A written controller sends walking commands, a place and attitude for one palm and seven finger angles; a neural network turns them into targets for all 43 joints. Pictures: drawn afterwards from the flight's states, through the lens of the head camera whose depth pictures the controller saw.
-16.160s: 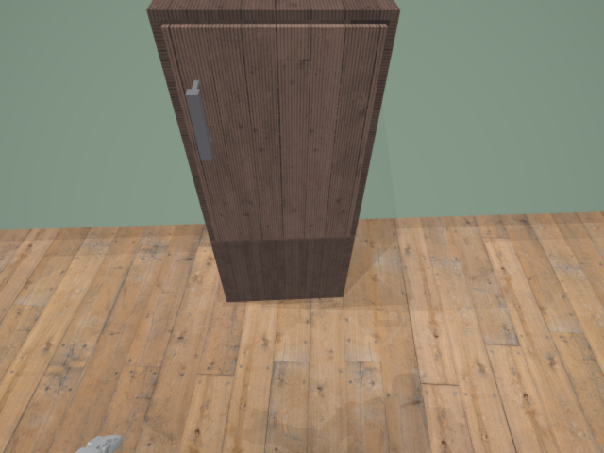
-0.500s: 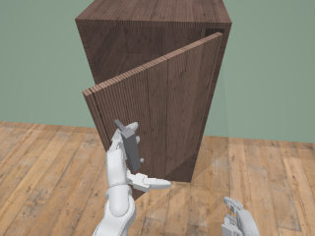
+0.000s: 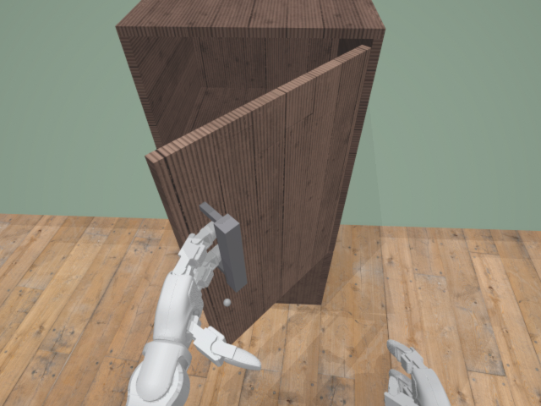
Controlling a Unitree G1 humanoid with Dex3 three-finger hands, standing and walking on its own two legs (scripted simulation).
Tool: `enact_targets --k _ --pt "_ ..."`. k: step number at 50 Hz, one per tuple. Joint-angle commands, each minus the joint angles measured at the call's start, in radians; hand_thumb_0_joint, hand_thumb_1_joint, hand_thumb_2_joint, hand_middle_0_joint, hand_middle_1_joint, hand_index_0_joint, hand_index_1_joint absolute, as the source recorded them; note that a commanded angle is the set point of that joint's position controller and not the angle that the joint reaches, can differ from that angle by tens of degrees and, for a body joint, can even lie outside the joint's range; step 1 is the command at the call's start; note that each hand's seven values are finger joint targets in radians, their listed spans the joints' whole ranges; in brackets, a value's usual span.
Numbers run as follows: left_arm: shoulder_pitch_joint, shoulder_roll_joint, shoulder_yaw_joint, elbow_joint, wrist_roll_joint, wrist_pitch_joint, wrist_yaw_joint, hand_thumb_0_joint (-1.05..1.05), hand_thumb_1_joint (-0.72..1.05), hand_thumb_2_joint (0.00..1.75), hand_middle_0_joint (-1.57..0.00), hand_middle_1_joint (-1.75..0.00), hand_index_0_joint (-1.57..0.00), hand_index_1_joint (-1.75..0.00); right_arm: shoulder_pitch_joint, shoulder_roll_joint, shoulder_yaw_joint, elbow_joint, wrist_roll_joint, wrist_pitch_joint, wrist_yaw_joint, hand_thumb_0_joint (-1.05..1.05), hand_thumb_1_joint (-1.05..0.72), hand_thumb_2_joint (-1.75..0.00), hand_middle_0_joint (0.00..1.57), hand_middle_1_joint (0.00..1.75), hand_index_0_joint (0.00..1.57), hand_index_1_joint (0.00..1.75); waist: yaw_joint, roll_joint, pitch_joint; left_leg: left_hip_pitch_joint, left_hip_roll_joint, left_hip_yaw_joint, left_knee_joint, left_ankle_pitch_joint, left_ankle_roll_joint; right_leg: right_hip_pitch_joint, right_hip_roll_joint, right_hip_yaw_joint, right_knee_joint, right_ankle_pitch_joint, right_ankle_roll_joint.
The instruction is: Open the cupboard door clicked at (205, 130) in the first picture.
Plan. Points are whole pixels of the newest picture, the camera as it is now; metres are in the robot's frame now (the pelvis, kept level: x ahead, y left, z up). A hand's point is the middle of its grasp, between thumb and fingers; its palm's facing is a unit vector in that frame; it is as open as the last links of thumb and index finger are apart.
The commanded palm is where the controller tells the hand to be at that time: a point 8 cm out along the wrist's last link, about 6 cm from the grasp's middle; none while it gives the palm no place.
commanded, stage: slide the hand sideways off the handle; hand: left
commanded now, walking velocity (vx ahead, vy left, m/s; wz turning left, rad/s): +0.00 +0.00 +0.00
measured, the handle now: (223, 248) +0.32 +0.08 +0.09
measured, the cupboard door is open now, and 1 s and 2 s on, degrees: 48 46 46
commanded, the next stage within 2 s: draw the hand back to the body in 0.66 s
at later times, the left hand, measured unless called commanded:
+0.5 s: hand (184, 332) +0.20 +0.12 +0.08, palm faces -0.02 -1.00 -0.02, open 16.3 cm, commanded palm +0.17 +0.18 +0.08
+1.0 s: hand (146, 340) +0.18 +0.15 +0.10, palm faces -0.02 -1.00 -0.05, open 16.3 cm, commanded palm +0.15 +0.22 +0.11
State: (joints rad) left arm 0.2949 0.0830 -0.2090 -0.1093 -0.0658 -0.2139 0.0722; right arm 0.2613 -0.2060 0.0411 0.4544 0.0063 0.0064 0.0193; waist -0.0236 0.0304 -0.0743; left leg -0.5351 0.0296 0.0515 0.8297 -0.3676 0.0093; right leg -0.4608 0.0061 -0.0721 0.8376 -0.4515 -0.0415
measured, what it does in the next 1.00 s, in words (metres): stands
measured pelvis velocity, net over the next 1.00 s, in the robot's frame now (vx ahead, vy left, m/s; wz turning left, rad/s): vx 0.01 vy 0.00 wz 0.03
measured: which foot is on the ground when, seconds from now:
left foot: down 0.00-1.00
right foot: down 0.00-1.00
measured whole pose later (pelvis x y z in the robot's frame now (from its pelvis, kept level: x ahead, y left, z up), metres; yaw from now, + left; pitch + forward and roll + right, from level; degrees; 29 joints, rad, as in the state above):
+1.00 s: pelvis +0.01 +0.00 -0.01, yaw +1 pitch +6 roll -1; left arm 0.60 0.22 0.04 -0.38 -0.24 -0.23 -0.18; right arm 0.28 -0.22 0.03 0.43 0.05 -0.08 -0.04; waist 0.01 0.06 -0.12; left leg -0.61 0.03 0.01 0.92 -0.42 0.01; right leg -0.51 0.01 -0.11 0.89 -0.50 -0.04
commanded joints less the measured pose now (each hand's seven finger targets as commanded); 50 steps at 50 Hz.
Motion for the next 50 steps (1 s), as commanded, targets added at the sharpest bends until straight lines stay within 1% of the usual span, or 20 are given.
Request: enact_targets --k 1,4,6,10,13,16,19,22,27,28,29,32,36,37,38,41,43,44,47,50 --pt "-0.060 0.033 0.082 -0.274 -0.027 -0.076 -0.012 0.00 -0.50 0.30 -0.15 -0.30 -0.15 -0.30 -0.120 -0.102 -0.042 -0.180 0.005 -0.071 -0.014 0.00 -0.90 -0.90 0.20 0.30 0.20 0.30 0.019 -0.062 -0.116 0.110 -0.033 -0.055 -0.108 0.076 0.018 -0.023 0.007 0.052 -0.176 0.171 0.020" --pt "-0.025 0.033 0.071 -0.306 -0.034 -0.085 -0.036 0.00 -0.50 0.30 -0.15 -0.30 -0.15 -0.30 -0.112 -0.106 -0.046 -0.184 0.006 -0.087 -0.016 0.00 -0.90 -0.90 0.20 0.30 0.20 0.30 0.010 -0.049 -0.114 0.106 -0.034 -0.059 -0.093 0.086 0.020 -0.038 0.006 0.053 -0.166 0.196 0.024" --pt "-0.007 0.063 0.100 -0.321 -0.038 -0.092 -0.049 0.00 -0.50 0.30 -0.15 -0.30 -0.15 -0.30 -0.098 -0.110 -0.049 -0.179 0.006 -0.095 -0.019 0.00 -0.90 -0.90 0.20 0.30 0.20 0.30 0.008 -0.061 -0.127 0.101 -0.034 -0.063 -0.083 0.092 0.020 -0.039 0.007 0.052 -0.156 0.204 0.025" --pt "0.050 0.066 0.097 -0.357 -0.052 -0.103 -0.085 0.00 -0.50 0.30 -0.15 -0.30 -0.15 -0.30 -0.089 -0.112 -0.053 -0.188 0.009 -0.111 -0.023 0.00 -0.90 -0.90 0.20 0.30 0.20 0.30 0.005 -0.055 -0.132 0.091 -0.037 -0.065 -0.065 0.107 0.020 -0.045 0.006 0.053 -0.141 0.231 0.028" --pt "0.116 0.079 0.111 -0.379 -0.061 -0.107 -0.103 0.00 -0.50 0.30 -0.15 -0.30 -0.15 -0.30 -0.082 -0.113 -0.054 -0.197 0.010 -0.119 -0.025 0.00 -0.90 -0.90 0.20 0.30 0.20 0.30 0.013 -0.045 -0.145 0.085 -0.039 -0.065 -0.053 0.130 0.022 -0.039 0.005 0.052 -0.126 0.267 0.029" --pt "0.148 0.106 0.144 -0.382 -0.072 -0.106 -0.123 0.00 -0.50 0.30 -0.15 -0.30 -0.15 -0.30 -0.077 -0.117 -0.056 -0.199 0.012 -0.122 -0.031 0.00 -0.90 -0.90 0.20 0.30 0.20 0.30 0.011 -0.069 -0.128 0.059 -0.041 -0.064 -0.040 0.117 0.021 -0.047 0.003 0.061 -0.128 0.261 0.035" --pt "0.194 0.116 0.164 -0.410 -0.087 -0.114 -0.141 0.00 -0.50 0.30 -0.15 -0.30 -0.15 -0.30 -0.071 -0.115 -0.057 -0.203 0.013 -0.129 -0.033 0.00 -0.90 -0.90 0.20 0.30 0.20 0.30 0.019 -0.052 -0.146 0.060 -0.041 -0.066 -0.031 0.145 0.022 -0.035 0.002 0.058 -0.111 0.304 0.034" --pt "0.235 0.140 0.206 -0.396 -0.107 -0.111 -0.163 0.00 -0.50 0.30 -0.15 -0.30 -0.15 -0.30 -0.067 -0.116 -0.059 -0.198 0.015 -0.127 -0.040 0.00 -0.90 -0.90 0.20 0.30 0.20 0.30 0.017 -0.087 -0.139 0.030 -0.043 -0.068 -0.013 0.141 0.021 -0.023 -0.005 0.078 -0.121 0.333 0.046" --pt "0.294 0.138 0.204 -0.444 -0.134 -0.135 -0.208 0.00 -0.50 0.30 -0.15 -0.30 -0.15 -0.30 -0.071 -0.116 -0.063 -0.206 0.022 -0.138 -0.043 0.00 -0.90 -0.90 0.20 0.30 0.20 0.30 0.020 -0.036 -0.153 0.035 -0.046 -0.071 -0.003 0.168 0.021 -0.029 -0.002 0.066 -0.094 0.362 0.043" --pt "0.302 0.147 0.209 -0.459 -0.137 -0.138 -0.215 0.00 -0.50 0.30 -0.15 -0.30 -0.15 -0.30 -0.072 -0.115 -0.064 -0.211 0.023 -0.139 -0.043 0.00 -0.90 -0.90 0.20 0.30 0.20 0.30 0.024 -0.016 -0.151 0.032 -0.046 -0.072 -0.001 0.168 0.021 -0.038 -0.002 0.064 -0.088 0.364 0.043" --pt "0.318 0.161 0.230 -0.450 -0.141 -0.139 -0.219 0.00 -0.50 0.30 -0.15 -0.30 -0.15 -0.30 -0.068 -0.115 -0.068 -0.206 0.023 -0.137 -0.045 0.00 -0.90 -0.90 0.20 0.30 0.20 0.30 0.024 -0.028 -0.153 0.032 -0.044 -0.073 0.003 0.168 0.020 -0.046 0.001 0.060 -0.084 0.359 0.043" --pt "0.308 0.155 0.223 -0.440 -0.149 -0.142 -0.230 0.00 -0.50 0.30 -0.15 -0.30 -0.15 -0.30 -0.069 -0.118 -0.068 -0.209 0.023 -0.138 -0.051 0.00 -0.90 -0.90 0.20 0.30 0.20 0.30 0.012 -0.074 -0.121 0.004 -0.044 -0.080 0.015 0.140 0.022 -0.065 -0.001 0.072 -0.094 0.324 0.048" --pt "0.276 0.167 0.241 -0.439 -0.158 -0.147 -0.239 0.00 -0.50 0.30 -0.15 -0.30 -0.15 -0.30 -0.068 -0.121 -0.068 -0.207 0.025 -0.142 -0.058 0.00 -0.90 -0.90 0.20 0.30 0.20 0.30 0.009 -0.073 -0.127 -0.014 -0.045 -0.079 0.025 0.104 0.019 -0.085 -0.003 0.080 -0.098 0.255 0.047" --pt "0.284 0.181 0.253 -0.450 -0.158 -0.150 -0.238 0.00 -0.50 0.30 -0.15 -0.30 -0.15 -0.30 -0.073 -0.122 -0.070 -0.207 0.026 -0.144 -0.059 0.00 -0.90 -0.90 0.20 0.30 0.20 0.30 0.020 -0.059 -0.146 -0.008 -0.045 -0.080 0.029 0.118 0.020 -0.070 -0.004 0.088 -0.096 0.263 0.044" --pt "0.298 0.153 0.223 -0.448 -0.157 -0.148 -0.242 0.00 -0.50 0.30 -0.15 -0.30 -0.15 -0.30 -0.075 -0.118 -0.067 -0.214 0.027 -0.146 -0.058 0.00 -0.90 -0.90 0.20 0.30 0.20 0.30 0.019 -0.027 -0.138 0.000 -0.045 -0.077 0.023 0.115 0.020 -0.084 -0.002 0.077 -0.092 0.251 0.040" --pt "0.251 0.206 0.269 -0.503 -0.159 -0.138 -0.228 0.00 -0.50 0.30 -0.15 -0.30 -0.15 -0.30 -0.071 -0.119 -0.064 -0.213 0.031 -0.149 -0.064 0.00 -0.90 -0.90 0.20 0.30 0.20 0.30 0.028 0.006 -0.168 0.032 -0.041 -0.081 0.003 0.118 0.022 -0.076 0.006 0.063 -0.094 0.225 0.031" --pt "0.286 0.199 0.274 -0.500 -0.166 -0.119 -0.224 0.00 -0.50 0.30 -0.15 -0.30 -0.15 -0.30 -0.080 -0.112 -0.061 -0.214 0.034 -0.151 -0.065 0.00 -0.90 -0.90 0.20 0.30 0.20 0.30 0.036 -0.002 -0.160 0.041 -0.039 -0.082 -0.014 0.123 0.023 -0.061 0.009 0.052 -0.100 0.230 0.030" --pt "0.308 0.213 0.302 -0.490 -0.175 -0.105 -0.223 0.00 -0.50 0.30 -0.15 -0.30 -0.15 -0.30 -0.080 -0.111 -0.061 -0.210 0.037 -0.149 -0.066 0.00 -0.90 -0.90 0.20 0.30 0.20 0.30 0.043 -0.014 -0.155 0.039 -0.038 -0.083 -0.021 0.128 0.022 -0.047 0.011 0.050 -0.104 0.243 0.031" --pt "0.331 0.223 0.334 -0.470 -0.194 -0.066 -0.240 0.00 -0.50 0.30 -0.15 -0.30 -0.15 -0.30 -0.096 -0.114 -0.059 -0.203 0.042 -0.145 -0.070 0.00 -0.90 -0.90 0.20 0.30 0.20 0.30 0.046 -0.045 -0.132 0.035 -0.039 -0.082 -0.031 0.128 0.022 -0.022 0.010 0.055 -0.129 0.253 0.037" --pt "0.285 0.243 0.356 -0.493 -0.211 -0.042 -0.258 0.00 -0.50 0.30 -0.15 -0.30 -0.15 -0.30 -0.102 -0.121 -0.053 -0.199 0.045 -0.151 -0.077 0.00 -0.90 -0.90 0.20 0.30 0.20 0.30 0.037 -0.016 -0.102 0.052 -0.037 -0.082 -0.049 0.108 0.021 -0.035 0.010 0.057 -0.155 0.218 0.038"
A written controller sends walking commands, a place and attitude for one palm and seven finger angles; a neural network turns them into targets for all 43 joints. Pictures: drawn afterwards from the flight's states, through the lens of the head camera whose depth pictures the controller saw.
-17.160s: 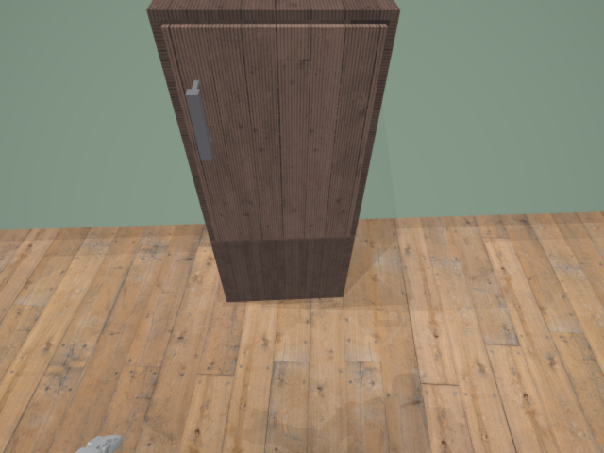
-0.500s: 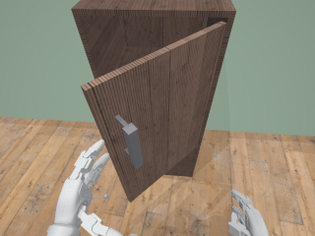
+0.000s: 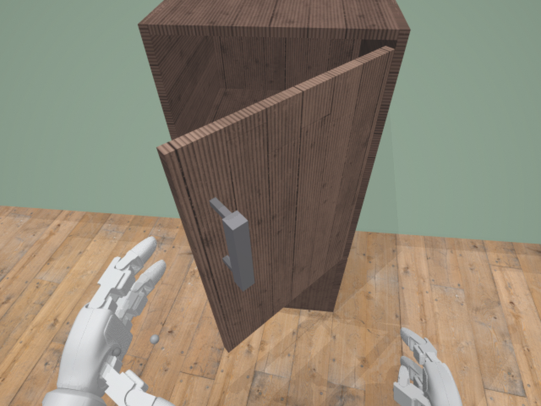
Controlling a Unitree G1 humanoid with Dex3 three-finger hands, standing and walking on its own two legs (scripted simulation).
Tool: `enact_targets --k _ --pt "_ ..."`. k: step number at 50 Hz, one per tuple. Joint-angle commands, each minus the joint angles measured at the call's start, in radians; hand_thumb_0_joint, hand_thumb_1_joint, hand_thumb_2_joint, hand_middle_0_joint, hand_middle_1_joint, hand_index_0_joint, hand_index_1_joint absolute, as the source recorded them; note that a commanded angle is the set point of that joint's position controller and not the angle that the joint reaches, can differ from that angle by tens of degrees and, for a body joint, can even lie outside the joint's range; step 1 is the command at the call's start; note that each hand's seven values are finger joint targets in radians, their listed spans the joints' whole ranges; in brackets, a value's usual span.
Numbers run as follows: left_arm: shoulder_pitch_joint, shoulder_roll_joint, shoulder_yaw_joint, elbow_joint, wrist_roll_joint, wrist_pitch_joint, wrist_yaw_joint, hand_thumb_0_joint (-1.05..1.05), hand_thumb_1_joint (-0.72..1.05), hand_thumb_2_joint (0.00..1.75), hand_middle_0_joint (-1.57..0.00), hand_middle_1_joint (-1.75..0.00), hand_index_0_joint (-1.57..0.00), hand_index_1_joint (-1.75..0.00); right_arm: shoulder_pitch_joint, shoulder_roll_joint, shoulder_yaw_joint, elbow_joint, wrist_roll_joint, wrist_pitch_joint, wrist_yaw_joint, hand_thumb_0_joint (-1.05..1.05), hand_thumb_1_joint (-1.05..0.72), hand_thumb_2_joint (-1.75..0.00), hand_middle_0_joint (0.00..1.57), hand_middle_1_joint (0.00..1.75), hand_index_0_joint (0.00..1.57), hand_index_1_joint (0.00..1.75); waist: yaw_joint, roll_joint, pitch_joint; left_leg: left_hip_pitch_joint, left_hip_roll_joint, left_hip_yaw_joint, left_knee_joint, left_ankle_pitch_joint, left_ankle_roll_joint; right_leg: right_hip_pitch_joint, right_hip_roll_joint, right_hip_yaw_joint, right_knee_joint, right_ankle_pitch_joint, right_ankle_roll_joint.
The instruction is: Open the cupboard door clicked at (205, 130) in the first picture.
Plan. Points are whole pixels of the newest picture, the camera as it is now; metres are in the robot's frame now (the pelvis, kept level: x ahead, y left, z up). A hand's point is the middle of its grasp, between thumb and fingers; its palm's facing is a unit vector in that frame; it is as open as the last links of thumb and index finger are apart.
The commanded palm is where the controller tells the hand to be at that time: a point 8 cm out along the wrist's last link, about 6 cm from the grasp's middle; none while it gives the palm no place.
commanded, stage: draw the hand back to the body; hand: left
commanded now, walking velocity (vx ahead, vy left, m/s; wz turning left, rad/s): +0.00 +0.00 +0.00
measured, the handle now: (231, 245) +0.32 +0.08 +0.10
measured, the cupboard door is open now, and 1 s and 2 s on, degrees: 46 46 46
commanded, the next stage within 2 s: step back with the hand held close in 1.34 s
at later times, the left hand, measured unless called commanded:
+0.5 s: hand (75, 316) +0.19 +0.23 +0.14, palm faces +0.24 -0.92 -0.30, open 14.5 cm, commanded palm +0.15 +0.27 +0.17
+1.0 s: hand (11, 254) +0.22 +0.28 +0.20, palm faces +0.43 -0.82 -0.39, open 8.6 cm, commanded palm +0.17 +0.32 +0.22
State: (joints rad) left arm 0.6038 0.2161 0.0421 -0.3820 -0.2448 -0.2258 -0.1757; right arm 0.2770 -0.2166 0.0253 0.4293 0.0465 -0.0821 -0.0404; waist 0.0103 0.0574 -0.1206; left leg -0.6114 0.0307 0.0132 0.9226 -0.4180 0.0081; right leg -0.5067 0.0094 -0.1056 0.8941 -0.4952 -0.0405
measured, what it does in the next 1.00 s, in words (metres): rises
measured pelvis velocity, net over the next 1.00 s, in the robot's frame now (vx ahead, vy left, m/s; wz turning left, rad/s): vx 0.03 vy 0.02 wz -0.03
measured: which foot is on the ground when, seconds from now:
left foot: down 0.00-1.00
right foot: down 0.00-1.00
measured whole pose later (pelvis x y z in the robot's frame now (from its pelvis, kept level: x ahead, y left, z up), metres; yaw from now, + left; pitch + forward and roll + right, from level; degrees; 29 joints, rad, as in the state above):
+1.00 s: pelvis +0.03 +0.02 +0.05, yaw -1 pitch -3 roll -1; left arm 0.47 0.35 0.32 -0.41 -0.07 -0.05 0.12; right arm 0.19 -0.23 0.03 0.61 0.00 -0.08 -0.06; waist 0.07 0.05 0.01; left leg -0.14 -0.01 0.07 0.43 -0.24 0.04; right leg -0.04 -0.01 -0.05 0.38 -0.28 0.00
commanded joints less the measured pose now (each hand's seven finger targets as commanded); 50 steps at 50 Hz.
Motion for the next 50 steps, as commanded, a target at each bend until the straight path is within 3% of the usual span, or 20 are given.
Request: enact_targets --k 1,6,8,11,13,14,15,16,17,22,25,29,30,37,43,47,50 --pt "-0.018 0.105 0.108 -0.214 -0.041 -0.023 -0.016 0.00 -0.50 0.30 -0.15 -0.30 -0.15 -0.30 -0.117 -0.108 -0.034 -0.171 0.005 -0.067 -0.018 0.00 -0.90 -0.90 0.20 0.30 0.20 0.30 0.005 -0.049 -0.043 0.131 -0.038 -0.046 -0.148 0.156 0.022 0.014 0.007 0.086 -0.220 0.256 0.037" --pt "-0.064 0.126 0.134 -0.245 -0.062 -0.009 -0.038 0.00 -0.50 0.30 -0.15 -0.30 -0.15 -0.30 -0.121 -0.118 -0.027 -0.155 0.008 -0.098 -0.024 0.00 -0.90 -0.90 0.20 0.30 0.20 0.30 0.005 -0.020 -0.041 0.177 -0.036 -0.057 -0.183 0.149 0.023 0.020 0.015 0.067 -0.242 0.225 0.030" --pt "-0.073 0.141 0.156 -0.232 -0.069 0.005 -0.046 0.00 -0.50 0.30 -0.15 -0.30 -0.15 -0.30 -0.126 -0.122 -0.028 -0.148 0.010 -0.106 -0.026 0.00 -0.90 -0.90 0.20 0.30 0.20 0.30 0.007 -0.043 -0.036 0.178 -0.034 -0.060 -0.190 0.150 0.024 0.035 0.013 0.074 -0.258 0.222 0.032" --pt "-0.099 0.149 0.174 -0.233 -0.076 0.032 -0.061 0.00 -0.40 0.34 -0.15 -0.30 -0.15 -0.30 -0.130 -0.123 -0.023 -0.134 0.012 -0.119 -0.029 0.00 -0.90 -0.90 0.20 0.30 0.20 0.30 0.009 -0.001 -0.022 0.209 -0.034 -0.062 -0.215 0.149 0.023 0.040 0.016 0.059 -0.270 0.223 0.029" --pt "-0.100 0.165 0.199 -0.230 -0.082 0.052 -0.067 0.00 -0.32 0.37 -0.16 -0.30 -0.16 -0.30 -0.139 -0.124 -0.023 -0.129 0.014 -0.127 -0.030 0.00 -0.90 -0.90 0.20 0.30 0.20 0.30 0.019 -0.005 -0.028 0.221 -0.033 -0.062 -0.228 0.158 0.023 0.060 0.015 0.057 -0.281 0.229 0.028" --pt "-0.157 0.297 0.222 -0.346 0.069 0.057 0.090 0.00 -0.29 0.39 -0.16 -0.30 -0.16 -0.30 -0.158 -0.112 -0.019 -0.137 -0.002 -0.112 -0.058 0.00 -0.90 -0.90 0.20 0.30 0.20 0.30 0.061 -0.003 0.000 0.233 -0.024 -0.046 -0.270 0.136 0.017 0.075 -0.008 0.121 -0.369 0.194 0.013" --pt "-0.086 0.200 0.177 -0.293 0.084 0.082 0.157 0.00 -0.26 0.40 -0.16 -0.30 -0.16 -0.30 -0.150 -0.092 -0.011 -0.127 -0.010 -0.106 -0.067 0.00 -0.90 -0.90 0.20 0.30 0.20 0.30 0.036 -0.004 0.063 0.254 -0.025 -0.040 -0.287 0.112 0.013 0.057 -0.016 0.118 -0.409 0.147 0.013" --pt "-0.047 0.159 0.142 -0.261 0.112 0.103 0.197 0.00 -0.22 0.42 -0.16 -0.30 -0.16 -0.30 -0.139 -0.090 -0.008 -0.111 -0.013 -0.095 -0.069 0.00 -0.90 -0.90 0.20 0.30 0.20 0.30 0.032 -0.022 0.082 0.275 -0.021 -0.040 -0.300 0.109 0.017 0.067 -0.017 0.102 -0.420 0.138 0.017" --pt "-0.044 0.171 0.152 -0.253 0.128 0.114 0.225 0.00 -0.18 0.43 -0.16 -0.30 -0.16 -0.30 -0.151 -0.097 -0.011 -0.101 -0.016 -0.088 -0.070 0.00 -0.90 -0.90 0.20 0.30 0.20 0.30 0.034 -0.037 0.076 0.293 -0.018 -0.038 -0.316 0.122 0.021 0.093 -0.017 0.104 -0.443 0.150 0.018" --pt "-0.095 0.224 0.195 -0.270 0.179 0.116 0.295 0.00 -0.01 0.51 -0.17 -0.30 -0.17 -0.30 -0.181 -0.108 -0.006 -0.059 -0.031 -0.082 -0.073 0.00 -0.90 -0.90 0.20 0.30 0.20 0.30 0.037 0.005 0.065 0.395 -0.011 -0.042 -0.417 0.182 0.022 0.202 -0.014 0.078 -0.479 0.219 0.015" --pt "-0.128 0.222 0.197 -0.293 0.187 0.111 0.308 0.00 0.09 0.55 -0.17 -0.30 -0.17 -0.30 -0.185 -0.110 -0.005 -0.040 -0.037 -0.087 -0.068 0.00 -0.90 -0.90 0.20 0.30 0.20 0.30 0.035 0.031 0.051 0.452 -0.008 -0.045 -0.469 0.220 0.020 0.251 -0.012 0.073 -0.496 0.261 0.015" --pt "-0.119 0.220 0.216 -0.272 0.191 0.111 0.314 0.00 0.23 0.62 -0.18 -0.30 -0.18 -0.30 -0.198 -0.115 -0.008 -0.016 -0.041 -0.089 -0.056 0.00 -0.90 -0.90 0.20 0.30 0.20 0.30 0.042 -0.007 0.059 0.487 0.001 -0.051 -0.520 0.289 0.015 0.311 -0.006 0.064 -0.514 0.315 0.016" --pt "-0.131 0.225 0.223 -0.285 0.193 0.108 0.315 0.00 0.27 0.63 -0.18 -0.30 -0.18 -0.30 -0.198 -0.117 -0.011 -0.012 -0.042 -0.089 -0.053 0.00 -0.90 -0.90 0.20 0.30 0.20 0.30 0.041 0.011 0.050 0.502 0.002 -0.051 -0.528 0.306 0.014 0.322 -0.006 0.066 -0.517 0.327 0.015" --pt "-0.133 0.264 0.310 -0.254 0.191 0.110 0.316 0.00 0.51 0.74 -0.19 -0.30 -0.19 -0.30 -0.202 -0.124 -0.024 0.011 -0.046 -0.069 -0.037 0.00 -0.90 -0.90 0.20 0.30 0.20 0.30 0.056 -0.004 0.047 0.533 0.011 -0.048 -0.552 0.445 0.003 0.393 -0.002 0.065 -0.538 0.415 0.012" --pt "-0.193 0.289 0.360 -0.258 0.184 0.111 0.315 0.00 0.73 0.82 -0.19 -0.30 -0.19 -0.30 -0.209 -0.122 -0.031 0.020 -0.044 -0.051 -0.032 0.00 -0.90 -0.90 0.20 0.30 0.20 0.30 0.054 0.048 0.050 0.559 0.010 -0.037 -0.556 0.472 0.000 0.399 -0.003 0.072 -0.553 0.441 0.015" --pt "-0.211 0.323 0.411 -0.236 0.175 0.108 0.317 0.00 0.87 0.88 -0.20 -0.30 -0.20 -0.30 -0.212 -0.124 -0.036 0.028 -0.043 -0.047 -0.033 0.00 -0.90 -0.90 0.20 0.30 0.20 0.30 0.059 0.009 0.045 0.563 0.008 -0.030 -0.551 0.493 0.005 0.410 -0.001 0.073 -0.562 0.475 0.015" --pt "-0.208 0.281 0.378 -0.214 0.171 0.111 0.310 0.00 0.90 0.90 -0.20 -0.30 -0.20 -0.30 -0.211 -0.124 -0.038 0.029 -0.041 -0.043 -0.028 0.00 -0.90 -0.90 0.20 0.30 0.20 0.30 0.052 0.021 0.060 0.571 0.007 -0.027 -0.556 0.486 0.006 0.397 -0.003 0.072 -0.565 0.468 0.020"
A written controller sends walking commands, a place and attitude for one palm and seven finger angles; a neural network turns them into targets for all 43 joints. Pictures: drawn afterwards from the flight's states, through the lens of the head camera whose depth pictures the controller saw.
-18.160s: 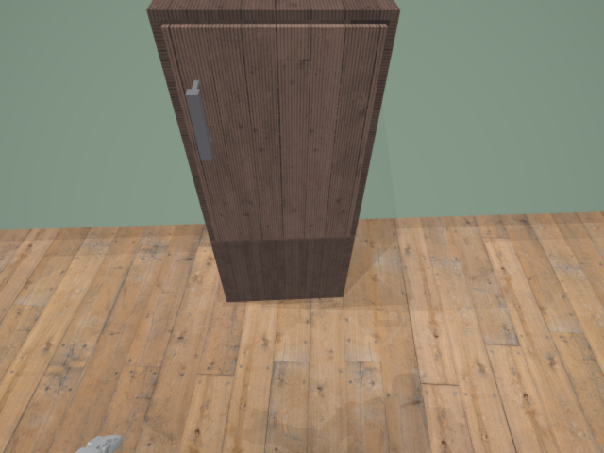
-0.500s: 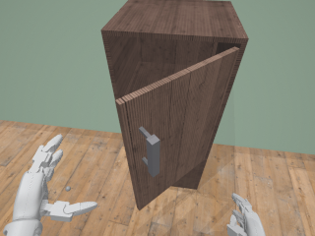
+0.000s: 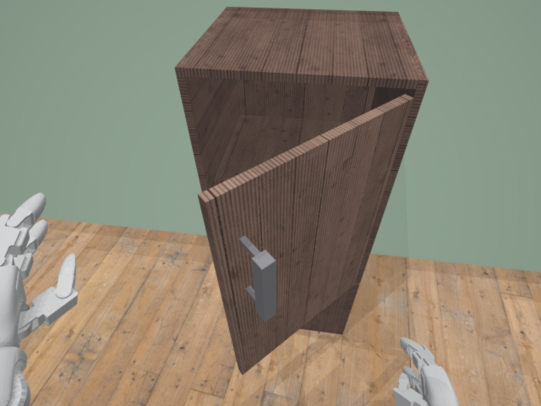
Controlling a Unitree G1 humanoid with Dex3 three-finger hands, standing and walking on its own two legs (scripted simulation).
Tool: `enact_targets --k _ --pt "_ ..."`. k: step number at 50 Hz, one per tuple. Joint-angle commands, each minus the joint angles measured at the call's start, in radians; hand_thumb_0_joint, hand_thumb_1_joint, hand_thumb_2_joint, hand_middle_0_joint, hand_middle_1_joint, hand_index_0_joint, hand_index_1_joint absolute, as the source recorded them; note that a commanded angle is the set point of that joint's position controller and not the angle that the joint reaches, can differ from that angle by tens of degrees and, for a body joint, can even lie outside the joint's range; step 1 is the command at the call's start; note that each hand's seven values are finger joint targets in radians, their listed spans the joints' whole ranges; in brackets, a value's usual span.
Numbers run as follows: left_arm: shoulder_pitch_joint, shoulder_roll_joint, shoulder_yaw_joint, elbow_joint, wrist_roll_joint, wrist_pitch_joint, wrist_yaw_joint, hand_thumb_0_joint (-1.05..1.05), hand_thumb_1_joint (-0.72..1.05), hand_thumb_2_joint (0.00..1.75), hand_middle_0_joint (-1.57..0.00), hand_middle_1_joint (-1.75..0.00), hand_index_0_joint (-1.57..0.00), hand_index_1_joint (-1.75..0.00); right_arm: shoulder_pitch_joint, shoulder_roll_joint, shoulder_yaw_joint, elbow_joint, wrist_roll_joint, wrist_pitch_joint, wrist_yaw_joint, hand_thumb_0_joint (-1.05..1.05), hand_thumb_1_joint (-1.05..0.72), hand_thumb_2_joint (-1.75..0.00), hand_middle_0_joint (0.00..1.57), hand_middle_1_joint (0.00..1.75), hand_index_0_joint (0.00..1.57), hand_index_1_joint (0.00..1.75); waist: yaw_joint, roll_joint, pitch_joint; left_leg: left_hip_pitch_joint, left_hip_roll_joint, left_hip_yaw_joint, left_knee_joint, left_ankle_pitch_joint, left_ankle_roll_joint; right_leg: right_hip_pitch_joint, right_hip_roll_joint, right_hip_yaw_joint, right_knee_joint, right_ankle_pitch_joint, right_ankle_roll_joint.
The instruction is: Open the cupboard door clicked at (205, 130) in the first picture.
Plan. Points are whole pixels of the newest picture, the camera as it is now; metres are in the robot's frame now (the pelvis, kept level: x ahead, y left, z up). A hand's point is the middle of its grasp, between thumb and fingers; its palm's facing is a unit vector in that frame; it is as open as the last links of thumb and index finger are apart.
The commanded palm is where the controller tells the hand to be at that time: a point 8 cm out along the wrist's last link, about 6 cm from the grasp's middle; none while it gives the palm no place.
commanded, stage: draw the hand back to the body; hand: left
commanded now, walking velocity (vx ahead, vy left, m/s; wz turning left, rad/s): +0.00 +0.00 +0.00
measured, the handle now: (256, 279) +0.29 +0.07 +0.04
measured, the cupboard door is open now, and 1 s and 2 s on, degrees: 46 46 46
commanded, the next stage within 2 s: step back with the hand held close in 0.34 s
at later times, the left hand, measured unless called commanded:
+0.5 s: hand (86, 297) +0.18 +0.24 +0.15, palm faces +0.44 -0.81 -0.38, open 7.4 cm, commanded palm +0.13 +0.27 +0.17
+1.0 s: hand (32, 335) +0.13 +0.26 +0.15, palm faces +0.36 -0.79 -0.49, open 7.4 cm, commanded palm +0.08 +0.31 +0.17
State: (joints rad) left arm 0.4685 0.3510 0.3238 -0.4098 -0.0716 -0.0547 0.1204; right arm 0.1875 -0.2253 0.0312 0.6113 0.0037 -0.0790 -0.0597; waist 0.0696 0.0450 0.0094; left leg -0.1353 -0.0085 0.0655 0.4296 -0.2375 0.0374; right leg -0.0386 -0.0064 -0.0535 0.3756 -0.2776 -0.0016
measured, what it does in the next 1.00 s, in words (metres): shifts its weight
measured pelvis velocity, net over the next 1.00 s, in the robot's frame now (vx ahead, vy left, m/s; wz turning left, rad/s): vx -0.07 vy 0.01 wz -0.02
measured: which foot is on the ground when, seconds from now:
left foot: down 0.00-1.00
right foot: down 0.00-1.00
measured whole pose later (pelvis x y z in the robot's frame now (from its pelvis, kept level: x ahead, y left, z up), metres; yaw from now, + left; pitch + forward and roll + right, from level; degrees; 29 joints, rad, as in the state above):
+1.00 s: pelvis -0.07 +0.01 -0.01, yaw -1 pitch -1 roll -1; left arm 0.57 0.44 0.42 -0.53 -0.05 -0.16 0.14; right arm 0.20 -0.23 -0.01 0.52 0.02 -0.01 -0.08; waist 0.00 0.00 0.04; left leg -0.35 0.01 0.09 0.53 -0.17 0.06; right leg -0.27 0.01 -0.04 0.51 -0.22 0.01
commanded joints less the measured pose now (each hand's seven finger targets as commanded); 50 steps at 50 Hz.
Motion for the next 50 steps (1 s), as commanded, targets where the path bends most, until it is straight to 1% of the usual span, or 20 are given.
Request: enact_targets --k 1,6,8,12,15,19,22,23,24,25,26,29,34,36,37,39,43,45,47,50 --pt "-0.071 0.143 0.091 -0.186 -0.001 -0.060 0.012 0.00 0.90 0.90 -0.20 -0.30 -0.20 -0.30 -0.125 -0.116 -0.046 -0.155 0.002 -0.045 -0.007 0.00 -0.90 -0.90 0.20 0.30 0.20 0.30 -0.007 0.025 -0.067 0.098 0.047 -0.075 -0.063 0.300 -0.022 -0.075 0.014 0.020 -0.048 0.251 -0.017" --pt "-0.076 0.167 0.107 -0.190 -0.004 -0.065 0.011 0.00 0.90 0.90 -0.20 -0.30 -0.20 -0.30 -0.132 -0.117 -0.049 -0.156 0.002 -0.040 -0.011 0.00 -0.90 -0.90 0.20 0.30 0.20 0.30 -0.004 -0.016 -0.075 0.090 0.036 -0.067 -0.061 0.259 -0.013 -0.064 0.013 0.026 -0.059 0.255 -0.016" --pt "-0.089 0.181 0.116 -0.210 -0.004 -0.068 0.012 0.00 0.90 0.90 -0.20 -0.30 -0.20 -0.30 -0.140 -0.113 -0.050 -0.156 0.003 -0.042 -0.015 0.00 -0.90 -0.90 0.20 0.30 0.20 0.30 -0.002 0.030 -0.082 0.095 0.033 -0.061 -0.055 0.255 -0.012 -0.061 0.007 0.034 -0.061 0.266 -0.017" --pt "-0.083 0.194 0.127 -0.198 -0.006 -0.073 0.014 0.00 0.90 0.90 -0.20 -0.30 -0.20 -0.30 -0.138 -0.111 -0.047 -0.148 0.002 -0.047 -0.019 0.00 -0.90 -0.90 0.20 0.30 0.20 0.30 -0.001 0.013 -0.072 0.092 0.029 -0.059 -0.052 0.242 -0.010 -0.059 0.007 0.033 -0.072 0.266 -0.018" --pt "-0.081 0.180 0.120 -0.195 -0.008 -0.079 0.012 0.00 0.90 0.90 -0.20 -0.30 -0.20 -0.30 -0.140 -0.108 -0.049 -0.144 0.003 -0.052 -0.021 0.00 -0.90 -0.90 0.20 0.30 0.20 0.30 -0.004 0.022 -0.069 0.100 0.027 -0.050 -0.048 0.235 -0.008 -0.071 0.005 0.038 -0.076 0.267 -0.013" --pt "-0.081 0.170 0.112 -0.153 -0.012 -0.080 0.008 0.00 0.90 0.90 -0.20 -0.30 -0.20 -0.30 -0.146 -0.108 -0.050 -0.140 0.004 -0.049 -0.022 0.00 -0.90 -0.90 0.20 0.30 0.20 0.30 -0.005 -0.010 -0.037 0.094 0.026 -0.046 -0.050 0.210 -0.002 -0.085 0.003 0.046 -0.093 0.253 -0.009" --pt "-0.098 0.175 0.109 -0.168 -0.010 -0.087 0.007 0.00 0.90 0.90 -0.20 -0.30 -0.20 -0.30 -0.144 -0.110 -0.053 -0.138 0.004 -0.052 -0.023 0.00 -0.90 -0.90 0.20 0.30 0.20 0.30 -0.005 -0.007 -0.055 0.101 0.023 -0.043 -0.047 0.215 -0.001 -0.071 0.000 0.048 -0.094 0.264 -0.009" --pt "-0.160 0.207 0.126 -0.254 -0.009 -0.098 0.010 0.00 0.90 0.90 -0.20 -0.30 -0.20 -0.30 -0.155 -0.109 -0.053 -0.146 0.006 -0.059 -0.022 0.00 -0.90 -0.90 0.20 0.30 0.20 0.30 -0.004 0.038 -0.075 0.114 0.021 -0.044 -0.042 0.219 -0.002 -0.072 -0.002 0.056 -0.093 0.271 -0.009" --pt "-0.217 0.332 0.254 -0.281 0.000 -0.131 0.017 0.00 0.90 0.90 -0.20 -0.30 -0.20 -0.30 -0.130 -0.127 -0.055 -0.174 0.013 -0.038 -0.022 0.00 -0.90 -0.90 0.20 0.30 0.20 0.30 -0.038 -0.003 -0.004 0.059 0.046 -0.060 0.009 0.178 0.012 -0.178 -0.055 0.138 -0.134 0.358 0.002" --pt "-0.096 0.246 0.192 -0.173 0.000 -0.126 0.005 0.00 0.90 0.90 -0.20 -0.30 -0.20 -0.30 -0.130 -0.114 -0.056 -0.154 0.006 -0.019 -0.024 0.00 -0.90 -0.90 0.20 0.30 0.20 0.30 -0.044 -0.068 -0.017 0.049 0.041 -0.066 0.036 0.177 0.013 -0.173 -0.079 0.133 -0.122 0.413 0.008" --pt "-0.043 0.206 0.158 -0.150 0.005 -0.119 -0.002 0.00 0.90 0.90 -0.20 -0.30 -0.20 -0.30 -0.127 -0.117 -0.061 -0.164 0.006 -0.004 -0.021 0.00 -0.90 -0.90 0.20 0.30 0.20 0.30 -0.045 -0.096 -0.029 0.047 0.043 -0.051 0.047 0.187 0.010 -0.175 -0.084 0.129 -0.109 0.462 0.021" --pt "0.016 0.192 0.143 -0.164 0.006 -0.117 -0.003 0.00 0.90 0.90 -0.20 -0.30 -0.20 -0.30 -0.121 -0.123 -0.071 -0.186 0.012 0.026 -0.021 0.00 -0.90 -0.90 0.20 0.30 0.20 0.30 -0.049 -0.047 -0.103 0.053 0.060 -0.040 0.046 0.274 0.006 -0.150 -0.086 0.103 -0.051 0.519 0.031" --pt "0.050 0.237 0.180 -0.238 0.005 -0.115 0.014 0.00 0.90 0.90 -0.20 -0.30 -0.20 -0.30 -0.117 -0.120 -0.079 -0.216 0.019 0.058 -0.027 0.00 -0.90 -0.90 0.20 0.30 0.20 0.30 -0.053 -0.066 -0.172 0.042 0.084 -0.044 0.052 0.367 0.003 -0.126 -0.079 0.096 0.008 0.557 0.031" --pt "0.048 0.255 0.193 -0.269 0.006 -0.117 0.022 0.00 0.90 0.90 -0.20 -0.30 -0.20 -0.30 -0.116 -0.119 -0.080 -0.226 0.021 0.063 -0.031 0.00 -0.90 -0.90 0.20 0.30 0.20 0.30 -0.055 -0.045 -0.164 0.021 0.088 -0.050 0.052 0.356 0.002 -0.141 -0.078 0.107 0.016 0.525 0.022" --pt "0.043 0.270 0.203 -0.291 0.006 -0.120 0.027 0.00 0.90 0.90 -0.20 -0.30 -0.20 -0.30 -0.119 -0.125 -0.082 -0.227 0.019 0.063 -0.034 0.00 -0.90 -0.90 0.20 0.30 0.20 0.30 -0.054 -0.001 -0.164 0.001 0.091 -0.058 0.047 0.356 0.001 -0.132 -0.080 0.103 0.027 0.500 0.016" --pt "0.072 0.267 0.212 -0.302 0.005 -0.124 0.033 0.00 0.90 0.90 -0.20 -0.30 -0.20 -0.30 -0.112 -0.120 -0.081 -0.237 0.021 0.062 -0.035 0.00 -0.90 -0.90 0.20 0.30 0.20 0.30 -0.053 0.000 -0.169 -0.018 0.100 -0.073 0.034 0.344 0.002 -0.133 -0.064 0.107 0.040 0.445 0.011" --pt "0.098 0.262 0.222 -0.323 0.005 -0.140 0.039 0.00 0.90 0.90 -0.20 -0.30 -0.20 -0.30 -0.104 -0.129 -0.083 -0.247 0.018 0.049 -0.033 0.00 -0.90 -0.90 0.20 0.30 0.20 0.30 -0.050 0.056 -0.142 -0.123 0.130 -0.122 -0.031 0.213 0.011 -0.119 -0.032 0.096 0.074 0.258 0.006" --pt "0.105 0.246 0.219 -0.307 0.009 -0.150 0.040 0.00 0.90 0.90 -0.20 -0.30 -0.20 -0.30 -0.098 -0.133 -0.082 -0.246 0.016 0.039 -0.029 0.00 -0.90 -0.90 0.20 0.30 0.20 0.30 -0.055 0.062 -0.107 -0.210 0.146 -0.144 -0.073 0.043 0.020 -0.114 -0.020 0.098 0.095 0.156 0.004" --pt "0.101 0.246 0.232 -0.307 0.017 -0.163 0.044 0.00 0.90 0.90 -0.20 -0.30 -0.20 -0.30 -0.094 -0.140 -0.085 -0.246 0.012 0.024 -0.030 0.00 -0.90 -0.90 0.20 0.30 0.20 0.30 -0.056 0.094 -0.086 -0.325 0.162 -0.180 -0.129 -0.129 0.034 -0.061 -0.008 0.089 0.136 0.099 0.005" --pt "0.084 0.227 0.231 -0.298 0.029 -0.178 0.046 0.00 0.90 0.90 -0.20 -0.30 -0.20 -0.30 -0.083 -0.141 -0.085 -0.244 0.012 0.000 -0.029 0.00 -0.90 -0.90 0.20 0.30 0.20 0.30 -0.061 0.100 -0.060 -0.463 0.195 -0.216 -0.184 -0.352 0.055 -0.015 0.013 0.083 0.207 0.029 0.009"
